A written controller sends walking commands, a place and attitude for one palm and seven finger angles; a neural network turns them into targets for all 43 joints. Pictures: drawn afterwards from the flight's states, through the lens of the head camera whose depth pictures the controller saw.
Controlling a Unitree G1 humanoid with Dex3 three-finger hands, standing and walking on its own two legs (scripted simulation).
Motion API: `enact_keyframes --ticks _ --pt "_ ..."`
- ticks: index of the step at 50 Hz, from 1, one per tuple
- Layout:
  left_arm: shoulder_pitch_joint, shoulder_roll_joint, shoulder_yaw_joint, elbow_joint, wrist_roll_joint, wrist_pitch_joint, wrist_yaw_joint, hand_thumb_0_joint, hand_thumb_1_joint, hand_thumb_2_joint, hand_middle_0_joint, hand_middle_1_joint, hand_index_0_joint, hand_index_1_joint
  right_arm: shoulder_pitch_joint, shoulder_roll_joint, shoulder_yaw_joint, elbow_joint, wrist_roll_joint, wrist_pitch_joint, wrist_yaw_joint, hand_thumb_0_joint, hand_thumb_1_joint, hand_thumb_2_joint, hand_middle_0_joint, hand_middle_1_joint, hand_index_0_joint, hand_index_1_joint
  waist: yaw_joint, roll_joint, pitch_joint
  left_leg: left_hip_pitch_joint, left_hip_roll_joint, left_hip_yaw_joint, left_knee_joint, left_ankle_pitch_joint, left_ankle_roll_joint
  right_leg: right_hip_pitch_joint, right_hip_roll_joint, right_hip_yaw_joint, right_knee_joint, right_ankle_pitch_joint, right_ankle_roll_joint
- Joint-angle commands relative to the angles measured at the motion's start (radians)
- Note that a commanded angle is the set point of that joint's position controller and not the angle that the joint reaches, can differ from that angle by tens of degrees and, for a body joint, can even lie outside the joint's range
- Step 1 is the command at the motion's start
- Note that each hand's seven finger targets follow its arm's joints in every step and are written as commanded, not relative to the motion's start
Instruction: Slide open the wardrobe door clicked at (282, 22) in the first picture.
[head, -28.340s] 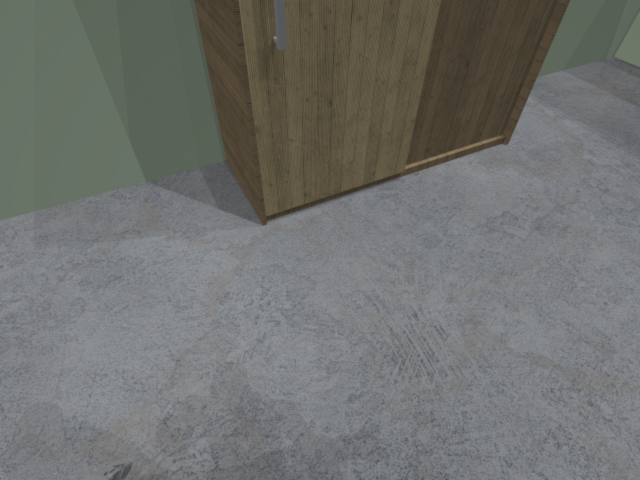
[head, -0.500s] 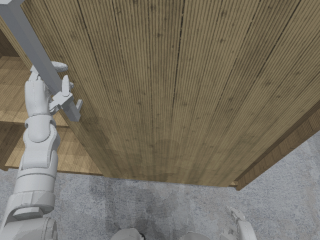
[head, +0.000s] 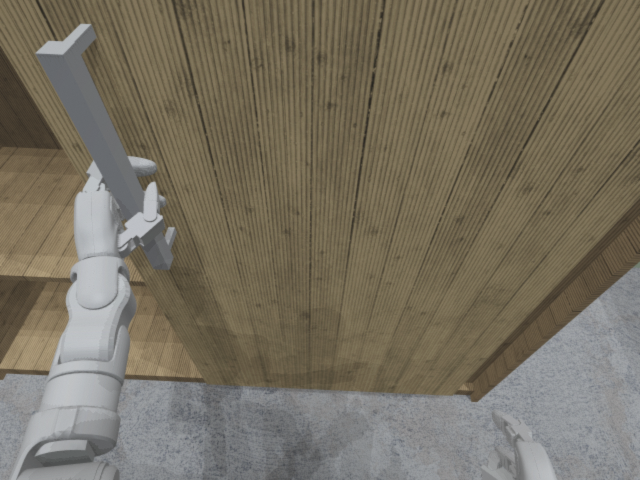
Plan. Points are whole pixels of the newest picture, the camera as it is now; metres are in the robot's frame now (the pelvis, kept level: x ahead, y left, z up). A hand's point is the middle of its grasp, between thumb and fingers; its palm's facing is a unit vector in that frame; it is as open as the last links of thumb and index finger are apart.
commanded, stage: stop walking and hold the door there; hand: left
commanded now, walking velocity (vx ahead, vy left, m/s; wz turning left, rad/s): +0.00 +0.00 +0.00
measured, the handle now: (131, 171) +0.41 +0.27 +0.16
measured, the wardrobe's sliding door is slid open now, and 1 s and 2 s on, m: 0.64 0.64 0.64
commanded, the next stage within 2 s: loosen the grip on the handle in 0.14 s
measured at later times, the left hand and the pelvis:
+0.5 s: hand (140, 218) +0.36 +0.25 +0.13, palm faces +0.40 -0.90 -0.14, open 9.7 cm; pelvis -0.04 -0.01 -0.01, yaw +1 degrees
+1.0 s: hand (146, 208) +0.37 +0.25 +0.13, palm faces +0.35 -0.93 -0.14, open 14.4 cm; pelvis +0.00 +0.01 -0.01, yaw -2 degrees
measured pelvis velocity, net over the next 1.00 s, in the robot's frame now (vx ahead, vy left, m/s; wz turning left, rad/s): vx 0.00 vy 0.01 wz -0.04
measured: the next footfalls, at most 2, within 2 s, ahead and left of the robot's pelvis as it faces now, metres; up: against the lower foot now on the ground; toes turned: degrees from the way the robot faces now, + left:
none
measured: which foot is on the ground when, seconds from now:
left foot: down 0.00-1.00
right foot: down 0.00-1.00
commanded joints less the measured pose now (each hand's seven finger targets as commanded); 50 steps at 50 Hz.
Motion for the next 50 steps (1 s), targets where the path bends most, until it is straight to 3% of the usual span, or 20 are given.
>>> enact_keyframes --ticks 1,11,12,13,14,15,16,17,21,23,25,29,31,32,34,36,38,45,48,50 --pt "-0.279 0.107 -0.058 -0.200 0.026 -0.054 -0.026 0.000 0.900 0.900 -0.450 -1.400 -0.450 -1.400 -0.035 -0.116 -0.036 -0.128 0.005 -0.041 -0.013 0.000 -0.900 -0.900 0.200 0.300 0.200 0.300 -0.028 0.047 -0.318 0.148 0.168 -0.143 -0.068 0.281 0.003 0.067 -0.125 0.127 -0.045 0.264 0.026" --pt "-0.270 0.135 -0.033 -0.091 0.027 -0.045 -0.023 0.000 0.900 0.900 -0.450 -1.400 -0.450 -1.400 -0.025 -0.116 -0.028 -0.103 0.001 -0.027 -0.020 0.000 -0.900 -0.900 0.200 0.300 0.200 0.300 -0.025 0.002 -0.264 0.112 0.153 -0.131 -0.095 0.167 0.002 0.027 -0.133 0.142 -0.090 0.186 0.028" --pt "-1.022 0.898 0.548 -0.317 0.154 -0.079 -0.020 0.000 0.900 0.900 -0.450 -1.400 -0.450 -1.400 0.020 -0.158 -0.109 -0.141 -0.022 -0.047 0.019 0.000 -0.900 -0.900 0.200 0.300 0.200 0.300 0.025 -0.130 -0.178 0.075 0.125 -0.071 -0.021 0.207 0.034 -0.072 -0.120 0.206 -0.165 0.314 0.045" --pt "-1.094 0.734 0.486 -0.171 0.140 0.017 -0.051 0.000 0.779 0.842 -0.450 -1.400 -0.450 -1.400 0.016 -0.219 -0.166 -0.059 -0.123 -0.094 0.017 0.000 -0.900 -0.900 0.200 0.300 0.200 0.300 -0.031 0.326 -0.498 0.107 0.008 -0.103 -0.118 0.509 -0.066 0.117 -0.070 0.046 0.088 0.662 -0.070" --pt "-0.728 0.305 0.177 0.021 0.097 0.058 -0.075 0.000 0.658 0.783 -0.450 -1.400 -0.450 -1.400 0.040 -0.128 -0.099 -0.067 -0.031 -0.120 0.023 0.000 -0.900 -0.900 0.200 0.300 0.200 0.300 -0.041 0.102 -0.517 0.258 0.038 -0.104 -0.027 0.752 -0.088 -0.040 -0.043 0.010 0.041 0.393 -0.024" --pt "-0.418 0.125 0.163 0.124 0.043 0.067 -0.118 0.000 0.538 0.725 -0.450 -1.400 -0.450 -1.400 0.111 -0.122 -0.089 -0.045 -0.007 -0.121 0.039 0.000 -0.900 -0.900 0.200 0.300 0.200 0.300 -0.036 -0.012 -0.443 0.272 0.062 -0.121 -0.003 0.766 -0.080 -0.125 -0.009 -0.001 0.018 0.330 -0.002" --pt "-0.406 0.130 0.183 -0.042 -0.053 0.025 -0.145 0.000 0.417 0.667 -0.450 -1.400 -0.450 -1.400 0.070 -0.146 -0.093 -0.067 -0.016 -0.123 0.042 0.000 -0.900 -0.900 0.200 0.300 0.200 0.300 -0.008 -0.028 -0.496 0.306 0.054 -0.118 0.000 0.646 -0.057 -0.099 -0.011 0.015 -0.002 0.298 0.012" --pt "-0.409 0.225 0.252 -0.029 -0.075 0.008 -0.139 0.000 0.296 0.608 -0.450 -1.400 -0.450 -1.400 0.051 -0.161 -0.093 -0.055 -0.018 -0.123 0.036 0.000 -0.900 -0.900 0.200 0.300 0.200 0.300 0.008 0.016 -0.517 0.283 0.028 -0.101 -0.002 0.477 -0.037 -0.074 -0.015 0.032 -0.012 0.289 0.010" --pt "-0.573 0.160 0.038 0.000 0.051 -0.058 -0.075 0.000 -0.188 0.375 -0.450 -1.400 -0.450 -1.400 0.044 -0.135 -0.061 -0.071 -0.007 -0.119 0.057 0.000 -0.900 -0.900 0.200 0.300 0.200 0.300 -0.066 0.047 -0.311 0.079 0.008 -0.109 -0.023 0.020 0.006 -0.206 -0.031 0.046 -0.026 0.024 0.016" --pt "-0.609 0.275 0.088 0.053 0.111 -0.069 -0.029 0.000 -0.429 0.258 -0.437 -1.383 -0.437 -1.383 0.040 -0.144 -0.056 -0.076 -0.004 -0.113 0.048 0.000 -0.900 -0.900 0.200 0.300 0.200 0.300 -0.065 0.049 -0.248 -0.004 0.002 -0.119 -0.040 -0.153 0.017 -0.222 -0.043 0.070 -0.043 -0.099 0.013" --pt "-0.635 0.271 0.056 0.074 0.113 -0.085 -0.021 0.000 -0.550 0.200 -0.410 -1.350 -0.410 -1.350 0.040 -0.136 -0.047 -0.094 0.003 -0.121 0.044 0.000 -0.900 -0.900 0.200 0.300 0.200 0.300 -0.063 0.054 -0.265 -0.038 -0.016 -0.104 -0.025 -0.203 0.022 -0.219 -0.049 0.100 -0.059 -0.186 0.012" --pt "-0.701 0.307 0.081 0.155 0.027 -0.124 -0.063 0.000 -0.550 0.200 -0.357 -1.283 -0.357 -1.283 0.039 -0.150 -0.042 -0.081 0.014 -0.132 0.022 0.000 -0.900 -0.900 0.200 0.300 0.200 0.300 -0.067 -0.057 -0.270 -0.137 -0.034 -0.084 0.036 -0.192 0.015 -0.179 -0.066 0.180 -0.114 -0.351 0.023" --pt "-0.710 0.325 0.099 0.180 0.008 -0.133 -0.074 0.000 -0.550 0.200 -0.330 -1.250 -0.330 -1.250 0.038 -0.147 -0.044 -0.070 0.015 -0.138 0.018 0.000 -0.900 -0.900 0.200 0.300 0.200 0.300 -0.055 -0.031 -0.289 -0.162 -0.039 -0.081 0.064 -0.184 0.010 -0.166 -0.070 0.196 -0.112 -0.377 0.024" --pt "-0.677 0.410 0.183 0.015 -0.001 -0.146 -0.067 0.000 -0.550 0.200 -0.317 -1.233 -0.317 -1.233 0.013 -0.141 -0.053 -0.100 0.014 -0.143 0.025 0.000 -0.900 -0.900 0.200 0.300 0.200 0.300 0.005 0.045 -0.406 -0.124 -0.039 -0.087 0.053 -0.163 0.009 -0.079 -0.073 0.206 -0.101 -0.360 0.015" --pt "-0.627 0.410 0.191 0.013 0.013 -0.140 -0.044 0.000 -0.550 0.200 -0.290 -1.200 -0.290 -1.200 0.010 -0.135 -0.047 -0.099 0.008 -0.141 0.024 0.000 -0.900 -0.900 0.200 0.300 0.200 0.300 0.001 0.082 -0.433 -0.109 -0.036 -0.101 0.034 -0.162 0.017 -0.063 -0.062 0.183 -0.072 -0.290 0.012" --pt "-0.552 0.308 0.118 0.022 0.008 -0.120 -0.037 0.000 -0.550 0.200 -0.263 -1.167 -0.263 -1.167 0.001 -0.128 -0.034 -0.104 0.011 -0.154 0.026 0.000 -0.900 -0.900 0.200 0.300 0.200 0.300 -0.011 0.067 -0.327 -0.116 -0.032 -0.110 0.023 -0.202 0.018 -0.133 -0.054 0.168 -0.081 -0.311 0.010" --pt "-0.446 0.322 0.145 0.044 0.004 -0.088 -0.028 0.000 -0.550 0.200 -0.250 -1.150 -0.250 -1.150 -0.004 -0.141 -0.034 -0.108 0.013 -0.159 0.018 0.000 -0.900 -0.900 0.200 0.300 0.200 0.300 -0.001 0.015 -0.267 -0.137 -0.027 -0.122 0.010 -0.217 0.022 -0.148 -0.054 0.165 -0.091 -0.328 0.009" --pt "-0.314 0.236 0.130 -0.188 -0.027 -0.003 -0.016 0.000 -0.550 0.200 -0.250 -1.150 -0.250 -1.150 0.019 -0.138 -0.036 -0.117 0.001 -0.181 0.003 0.000 -0.900 -0.900 0.200 0.300 0.200 0.300 0.003 0.000 -0.331 0.008 -0.012 -0.125 0.001 0.081 0.025 -0.095 -0.023 0.076 -0.013 0.083 0.007" --pt "-0.350 0.345 0.228 -0.236 -0.008 0.033 -0.004 0.000 -0.550 0.200 -0.250 -1.150 -0.250 -1.150 0.032 -0.141 -0.035 -0.100 -0.009 -0.167 -0.005 0.000 -0.900 -0.900 0.200 0.300 0.200 0.300 0.007 0.019 -0.369 0.039 -0.011 -0.123 0.019 0.222 0.017 -0.059 -0.023 0.068 0.019 0.225 0.007" --pt "-0.255 0.285 0.207 -0.242 -0.018 0.063 -0.017 0.000 -0.550 0.200 -0.250 -1.150 -0.250 -1.150 0.031 -0.128 -0.033 -0.113 -0.004 -0.159 -0.001 0.000 -0.900 -0.900 0.200 0.300 0.200 0.300 0.016 0.009 -0.381 0.055 -0.014 -0.120 0.024 0.280 0.007 -0.049 -0.019 0.055 0.032 0.272 0.007"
